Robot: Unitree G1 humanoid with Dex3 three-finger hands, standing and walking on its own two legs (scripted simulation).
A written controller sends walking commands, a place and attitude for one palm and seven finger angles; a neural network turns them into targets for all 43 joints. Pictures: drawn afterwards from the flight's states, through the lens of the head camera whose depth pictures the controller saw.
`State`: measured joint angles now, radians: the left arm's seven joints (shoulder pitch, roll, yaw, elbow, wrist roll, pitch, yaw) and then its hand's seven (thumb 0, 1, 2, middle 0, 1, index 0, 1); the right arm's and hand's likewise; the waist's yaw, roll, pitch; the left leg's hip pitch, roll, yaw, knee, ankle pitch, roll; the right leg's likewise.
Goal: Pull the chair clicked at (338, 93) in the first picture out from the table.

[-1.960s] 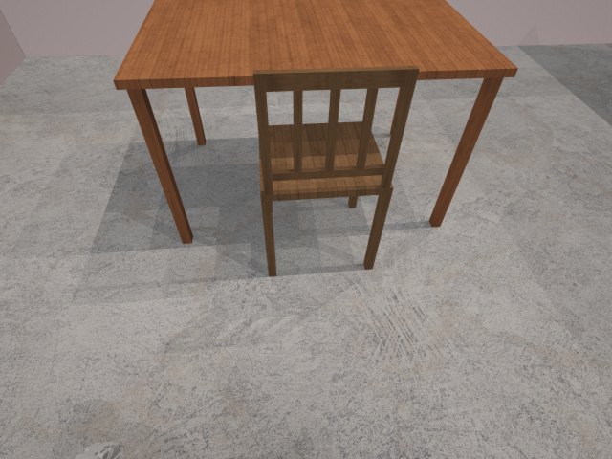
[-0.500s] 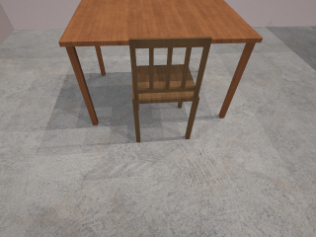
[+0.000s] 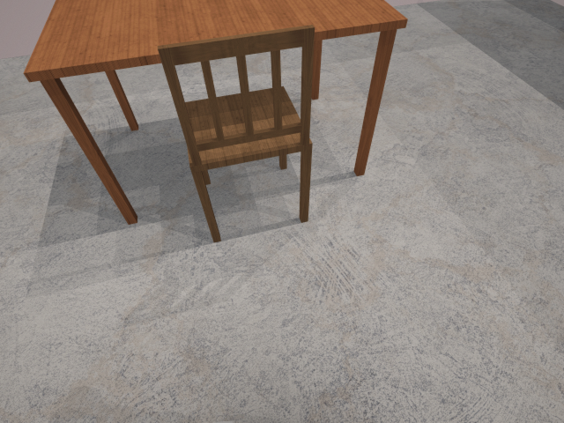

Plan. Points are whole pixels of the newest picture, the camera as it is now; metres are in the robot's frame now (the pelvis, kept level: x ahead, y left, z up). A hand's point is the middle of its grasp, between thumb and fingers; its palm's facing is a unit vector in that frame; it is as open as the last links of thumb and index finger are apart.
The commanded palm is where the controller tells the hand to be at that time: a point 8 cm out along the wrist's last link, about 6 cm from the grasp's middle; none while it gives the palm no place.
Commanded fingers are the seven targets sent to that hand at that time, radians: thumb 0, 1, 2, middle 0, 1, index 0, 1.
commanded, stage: walk to a spot facing it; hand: left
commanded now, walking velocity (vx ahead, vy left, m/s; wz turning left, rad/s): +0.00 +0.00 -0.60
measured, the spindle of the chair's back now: (245, 97) +0.96 +0.20 -0.09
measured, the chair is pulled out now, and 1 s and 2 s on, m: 0.00 0.00 0.00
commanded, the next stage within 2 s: turn to face it in 1.64 s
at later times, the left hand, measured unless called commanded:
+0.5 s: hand out of the picture +0.08 +0.25 -0.14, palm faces -0.16 -0.96 -0.23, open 7.4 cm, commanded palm none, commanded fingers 0.00 0.90 0.90 -0.20 -0.30 -0.20 -0.30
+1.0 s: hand (268, 364) +0.23 +0.05 -0.14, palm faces -0.55 -0.81 -0.19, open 7.4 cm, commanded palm none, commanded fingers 0.00 0.90 0.90 -0.20 -0.30 -0.20 -0.30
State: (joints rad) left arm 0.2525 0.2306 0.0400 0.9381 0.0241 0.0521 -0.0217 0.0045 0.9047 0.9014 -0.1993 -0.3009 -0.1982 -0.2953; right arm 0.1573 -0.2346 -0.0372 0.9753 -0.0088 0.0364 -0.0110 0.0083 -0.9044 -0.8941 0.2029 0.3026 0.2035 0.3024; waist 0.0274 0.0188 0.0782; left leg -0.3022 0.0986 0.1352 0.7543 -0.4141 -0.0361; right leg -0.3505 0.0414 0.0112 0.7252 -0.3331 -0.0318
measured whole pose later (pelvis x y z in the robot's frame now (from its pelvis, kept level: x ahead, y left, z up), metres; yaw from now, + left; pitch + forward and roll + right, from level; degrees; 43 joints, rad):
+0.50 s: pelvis -0.03 +0.05 +0.02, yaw -14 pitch +1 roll -1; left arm 0.24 0.28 0.11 0.91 0.03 0.08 -0.04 0.01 0.91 0.90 -0.20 -0.30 -0.20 -0.30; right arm 0.20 -0.21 -0.02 0.90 -0.02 0.00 -0.03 0.01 -0.91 -0.89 0.20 0.30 0.20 0.30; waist 0.02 -0.04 0.00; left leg -0.21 0.03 0.03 0.50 -0.31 0.00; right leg -0.54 0.09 0.08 0.94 -0.37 0.03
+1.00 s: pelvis +0.04 -0.05 +0.02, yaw -33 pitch +0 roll -1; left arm 0.17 0.20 0.05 0.92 0.02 -0.02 -0.03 0.00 0.91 0.90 -0.20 -0.30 -0.20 -0.30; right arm 0.34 -0.23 -0.05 1.03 -0.02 0.01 0.01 0.02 -0.91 -0.89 0.20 0.30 0.20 0.30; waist -0.05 0.02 0.06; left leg -0.47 0.17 0.09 1.14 -0.39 -0.06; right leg -0.27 0.01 -0.07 0.54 -0.28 -0.03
